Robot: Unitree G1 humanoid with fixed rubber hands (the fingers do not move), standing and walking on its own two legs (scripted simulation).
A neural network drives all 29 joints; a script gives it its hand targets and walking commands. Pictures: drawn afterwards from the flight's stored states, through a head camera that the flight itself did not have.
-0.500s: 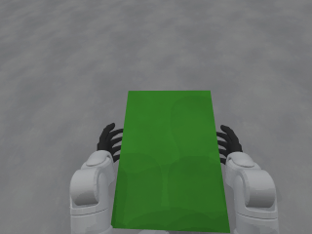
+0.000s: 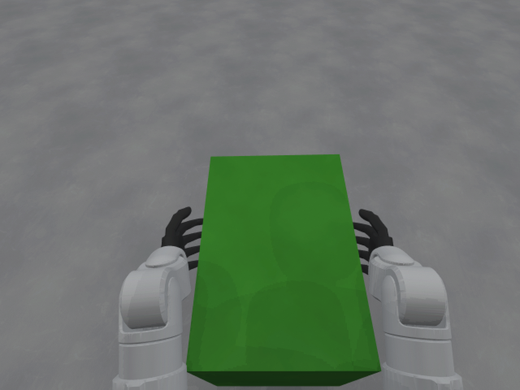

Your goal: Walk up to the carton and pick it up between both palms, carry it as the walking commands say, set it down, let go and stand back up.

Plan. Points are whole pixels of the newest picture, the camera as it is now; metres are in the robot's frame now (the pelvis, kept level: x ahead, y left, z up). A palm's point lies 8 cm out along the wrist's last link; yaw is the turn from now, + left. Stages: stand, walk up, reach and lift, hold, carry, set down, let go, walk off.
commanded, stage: carry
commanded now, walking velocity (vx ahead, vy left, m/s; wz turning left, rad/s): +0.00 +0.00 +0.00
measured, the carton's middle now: (276, 273) +0.29 +0.01 +0.01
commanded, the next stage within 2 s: none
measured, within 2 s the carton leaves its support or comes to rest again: neither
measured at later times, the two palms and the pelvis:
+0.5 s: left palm (223, 294) +0.22 +0.09 +0.08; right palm (443, 309) +0.22 -0.20 +0.07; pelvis -0.06 -0.05 -0.01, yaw +1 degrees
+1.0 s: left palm (230, 322) +0.19 +0.07 +0.08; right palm (459, 333) +0.19 -0.22 +0.06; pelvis -0.08 -0.07 -0.01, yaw +1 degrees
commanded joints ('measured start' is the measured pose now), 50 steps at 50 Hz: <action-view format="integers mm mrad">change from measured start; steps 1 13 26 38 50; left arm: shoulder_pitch -496 -492 -496 -597 -459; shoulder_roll -1023 -1001 -954 -1009 -957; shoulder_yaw -770 -715 -663 -715 -702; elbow -123 -41 -8 -170 -101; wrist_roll -430 -404 -361 -404 -387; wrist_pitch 12 4 2 -149 -85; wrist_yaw -257 -263 -258 -202 -253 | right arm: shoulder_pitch -499 -572 -576 -614 -567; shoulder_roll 943 942 968 958 930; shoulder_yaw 673 702 697 664 734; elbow -118 -89 2 -140 -139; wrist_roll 405 413 453 443 445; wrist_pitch -12 -7 0 -156 -90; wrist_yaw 253 258 267 244 242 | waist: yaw -37 -31 -46 -35 -43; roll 158 67 -257 139 -43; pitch -327 -272 -237 -348 -258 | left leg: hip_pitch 173 0 196 124 88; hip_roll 200 147 -33 173 87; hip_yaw -198 -139 64 -147 -77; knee -206 -238 288 -135 -54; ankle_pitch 49 -265 -198 -48 -28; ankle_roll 4 -30 -28 7 -46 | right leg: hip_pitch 112 145 -234 108 -1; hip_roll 5 26 -176 89 -85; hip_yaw -4 4 154 5 162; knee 4 -28 -307 -40 -131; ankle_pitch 13 -17 -431 45 -106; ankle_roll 3 -51 -112 -59 -100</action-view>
